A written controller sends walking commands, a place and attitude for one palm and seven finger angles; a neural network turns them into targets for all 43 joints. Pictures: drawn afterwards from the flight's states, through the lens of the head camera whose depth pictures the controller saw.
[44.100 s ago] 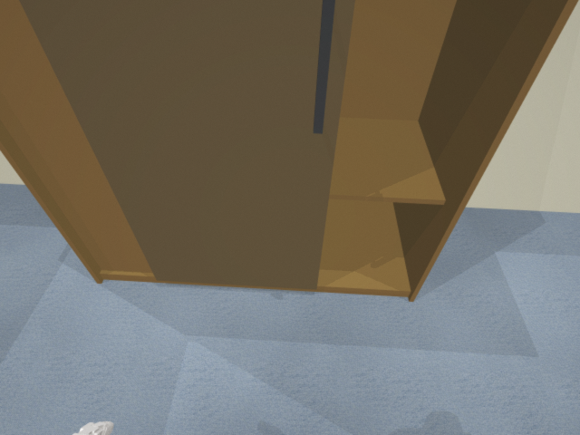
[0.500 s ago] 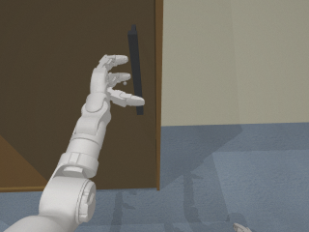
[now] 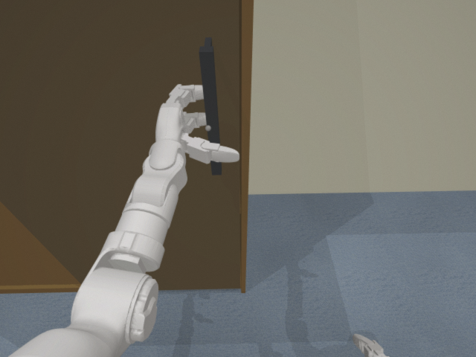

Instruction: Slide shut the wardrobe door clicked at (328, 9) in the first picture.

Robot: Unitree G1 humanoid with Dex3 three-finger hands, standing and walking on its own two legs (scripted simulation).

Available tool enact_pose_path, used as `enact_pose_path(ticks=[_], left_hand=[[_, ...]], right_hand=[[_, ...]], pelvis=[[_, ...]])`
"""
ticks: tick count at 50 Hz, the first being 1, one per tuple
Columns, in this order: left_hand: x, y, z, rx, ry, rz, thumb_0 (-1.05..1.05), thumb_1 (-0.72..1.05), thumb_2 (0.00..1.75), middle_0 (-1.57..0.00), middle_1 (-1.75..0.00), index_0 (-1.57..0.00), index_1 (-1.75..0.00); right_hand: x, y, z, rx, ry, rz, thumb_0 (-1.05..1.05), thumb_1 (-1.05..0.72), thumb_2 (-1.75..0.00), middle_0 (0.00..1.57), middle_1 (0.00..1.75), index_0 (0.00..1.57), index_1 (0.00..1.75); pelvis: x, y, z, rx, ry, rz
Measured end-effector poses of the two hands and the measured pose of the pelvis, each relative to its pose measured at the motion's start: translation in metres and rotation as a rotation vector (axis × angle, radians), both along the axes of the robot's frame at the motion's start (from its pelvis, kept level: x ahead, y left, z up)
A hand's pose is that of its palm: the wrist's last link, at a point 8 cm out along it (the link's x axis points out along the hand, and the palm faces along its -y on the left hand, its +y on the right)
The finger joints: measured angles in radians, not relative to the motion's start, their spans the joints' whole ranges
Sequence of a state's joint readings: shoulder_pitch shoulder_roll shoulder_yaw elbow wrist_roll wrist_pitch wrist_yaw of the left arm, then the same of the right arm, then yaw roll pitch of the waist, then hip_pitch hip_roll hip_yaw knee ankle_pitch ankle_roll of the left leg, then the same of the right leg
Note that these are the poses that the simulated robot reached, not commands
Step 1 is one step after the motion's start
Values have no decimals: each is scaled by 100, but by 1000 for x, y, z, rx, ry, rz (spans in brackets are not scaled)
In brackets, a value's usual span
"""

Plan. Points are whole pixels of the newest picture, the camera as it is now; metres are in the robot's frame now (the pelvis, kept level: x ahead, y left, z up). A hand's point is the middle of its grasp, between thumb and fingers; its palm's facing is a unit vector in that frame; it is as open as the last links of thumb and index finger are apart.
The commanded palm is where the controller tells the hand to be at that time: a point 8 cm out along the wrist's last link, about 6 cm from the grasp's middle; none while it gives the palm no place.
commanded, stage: slide the fingers in behind the handle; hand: left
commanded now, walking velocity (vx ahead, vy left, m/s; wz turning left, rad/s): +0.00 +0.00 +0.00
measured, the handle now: (213, 114) +0.50 +0.06 +0.17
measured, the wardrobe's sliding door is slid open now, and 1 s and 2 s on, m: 0.00 0.00 0.00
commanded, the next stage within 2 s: grip the handle and tug to test in 1.08 s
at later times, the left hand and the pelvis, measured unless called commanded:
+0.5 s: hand (217, 127) +0.44 +0.05 +0.18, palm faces +0.00 -1.00 +0.02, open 14.0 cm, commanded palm +0.42 +0.10 +0.18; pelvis +0.01 -0.01 +0.00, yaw -1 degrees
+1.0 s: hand (218, 127) +0.44 +0.04 +0.19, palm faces +0.00 -1.00 +0.02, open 14.0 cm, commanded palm +0.41 +0.10 +0.18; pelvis +0.01 +0.00 +0.00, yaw +0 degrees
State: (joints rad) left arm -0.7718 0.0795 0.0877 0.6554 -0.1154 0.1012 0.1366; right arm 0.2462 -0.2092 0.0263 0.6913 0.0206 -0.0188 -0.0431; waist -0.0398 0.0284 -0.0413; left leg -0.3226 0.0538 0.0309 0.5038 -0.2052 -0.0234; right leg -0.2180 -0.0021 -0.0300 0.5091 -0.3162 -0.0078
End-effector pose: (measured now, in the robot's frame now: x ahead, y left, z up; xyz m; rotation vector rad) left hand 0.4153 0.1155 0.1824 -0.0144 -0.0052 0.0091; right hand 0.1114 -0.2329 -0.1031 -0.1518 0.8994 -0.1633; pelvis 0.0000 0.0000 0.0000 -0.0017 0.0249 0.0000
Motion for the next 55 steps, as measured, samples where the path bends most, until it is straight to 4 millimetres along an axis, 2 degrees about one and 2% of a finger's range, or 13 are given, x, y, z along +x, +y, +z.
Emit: enact_pose_path(ticks=[10, 16, 22, 34, 40, 46, 55], left_hand=[[9, -10, -4, 3, -8, -9, -1, -50, 30, -30, -120, -30, -120], [12, -16, -6, -5, -5, -8, -1, -50, 30, -30, -120, -30, -120], [10, -16, -4, -6, -16, -4, -1, -50, 30, -30, -120, -30, -120], [0, -19, -1, -1, -9, -17, -1, -50, 30, -30, -120, -30, -120], [-2, -23, 1, -1, -8, -19, -1, -50, 30, -30, -120, -30, -120], [0, -21, 0, -2, 8, -8, -1, -50, 30, -30, -120, -30, -120], [-1, -15, 0, 5, -8, -10, -1, -50, 30, -30, -120, -30, -120]], right_hand=[[-21, -7, -9, 4, 68, -28, 1, -91, -89, 20, 30, 20, 30], [-23, -10, -11, 6, 83, -39, 1, -91, -89, 20, 30, 20, 30], [-13, -11, -8, 10, 63, -35, 1, -91, -89, 20, 30, 20, 30], [22, -6, 1, 8, -7, 15, 1, -91, -89, 20, 30, 20, 30], [30, -2, 4, 13, -25, 25, 1, -91, -89, 20, 30, 20, 30], [24, -1, 2, 12, -7, 22, 1, -91, -89, 20, 30, 20, 30], [3, -3, -4, 11, 44, -2, 1, -91, -89, 20, 30, 20, 30]], pelvis=[[4, -1, 0, 3, 18, -5], [9, -3, 0, 5, 21, -12], [13, -5, 1, 7, 17, -15], [14, -6, 1, 6, 4, 1], [13, -6, 1, 7, -3, 3], [11, -5, 1, 6, -6, 4], [10, -3, 1, 4, -4, 0]])
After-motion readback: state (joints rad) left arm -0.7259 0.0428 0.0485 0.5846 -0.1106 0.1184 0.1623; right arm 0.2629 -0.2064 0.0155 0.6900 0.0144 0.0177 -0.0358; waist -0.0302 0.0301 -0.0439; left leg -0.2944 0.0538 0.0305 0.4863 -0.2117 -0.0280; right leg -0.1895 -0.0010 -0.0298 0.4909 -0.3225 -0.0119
